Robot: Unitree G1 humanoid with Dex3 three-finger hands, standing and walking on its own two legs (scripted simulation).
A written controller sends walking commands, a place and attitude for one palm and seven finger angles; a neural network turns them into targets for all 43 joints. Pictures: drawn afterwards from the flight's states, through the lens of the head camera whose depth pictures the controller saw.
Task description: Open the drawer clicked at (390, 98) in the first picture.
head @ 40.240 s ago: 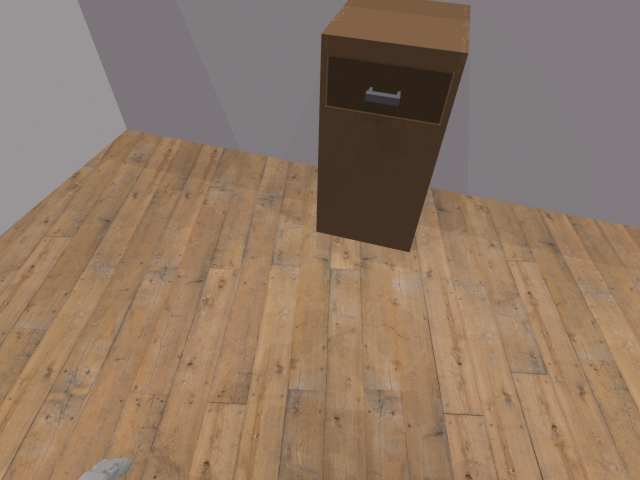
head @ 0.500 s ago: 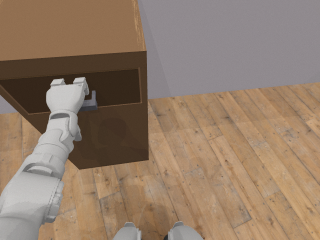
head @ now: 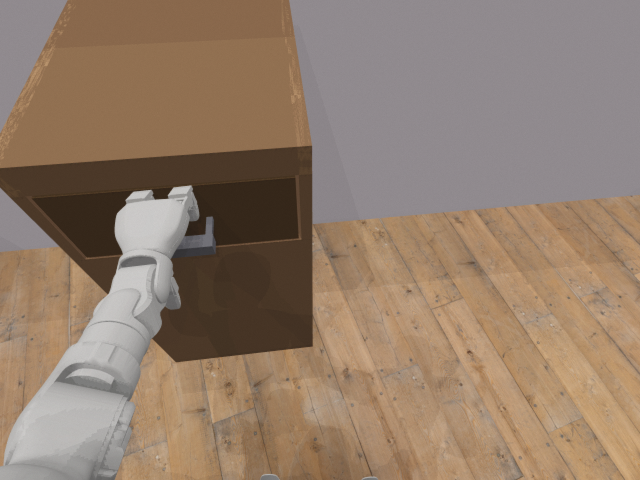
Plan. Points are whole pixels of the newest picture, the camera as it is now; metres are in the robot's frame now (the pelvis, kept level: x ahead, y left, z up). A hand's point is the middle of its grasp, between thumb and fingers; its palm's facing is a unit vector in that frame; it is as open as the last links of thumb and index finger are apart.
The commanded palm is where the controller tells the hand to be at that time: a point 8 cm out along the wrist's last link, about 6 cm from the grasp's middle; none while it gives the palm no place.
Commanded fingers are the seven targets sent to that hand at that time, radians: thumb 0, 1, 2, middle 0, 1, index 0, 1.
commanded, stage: lift the hand off the handle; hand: left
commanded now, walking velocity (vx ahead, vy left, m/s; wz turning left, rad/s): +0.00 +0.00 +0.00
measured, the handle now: (181, 236) +0.48 +0.21 -0.04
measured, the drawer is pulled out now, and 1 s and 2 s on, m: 0.00 0.00 0.00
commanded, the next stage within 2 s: draw the hand back to the body in 1.12 s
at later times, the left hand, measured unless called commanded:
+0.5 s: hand (156, 226) +0.43 +0.21 +0.05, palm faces -0.04 -0.03 -1.00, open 13.3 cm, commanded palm +0.43 +0.21 +0.12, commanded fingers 0.00 -0.50 0.30 -0.30 -1.20 -0.30 -1.20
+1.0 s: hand (149, 216) +0.43 +0.22 +0.07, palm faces -0.05 -0.04 -1.00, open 13.4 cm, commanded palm +0.44 +0.22 +0.16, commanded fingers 0.00 -0.50 0.30 -0.30 -1.20 -0.30 -1.20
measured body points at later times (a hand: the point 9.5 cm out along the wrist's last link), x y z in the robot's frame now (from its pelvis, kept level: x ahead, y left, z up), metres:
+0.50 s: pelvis -0.01 +0.00 +0.01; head +0.04 -0.01 +0.46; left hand +0.43 +0.21 +0.10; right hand +0.05 -0.26 -0.12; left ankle -0.02 +0.09 -0.70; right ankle -0.02 -0.09 -0.70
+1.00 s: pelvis -0.01 +0.00 +0.02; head +0.04 +0.00 +0.47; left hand +0.43 +0.22 +0.12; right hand +0.05 -0.26 -0.11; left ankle -0.02 +0.09 -0.70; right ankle -0.02 -0.09 -0.70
